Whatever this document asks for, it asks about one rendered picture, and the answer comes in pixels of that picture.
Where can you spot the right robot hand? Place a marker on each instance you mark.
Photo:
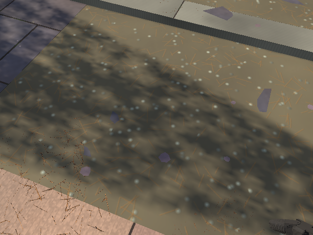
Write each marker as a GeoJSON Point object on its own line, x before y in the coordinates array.
{"type": "Point", "coordinates": [291, 227]}

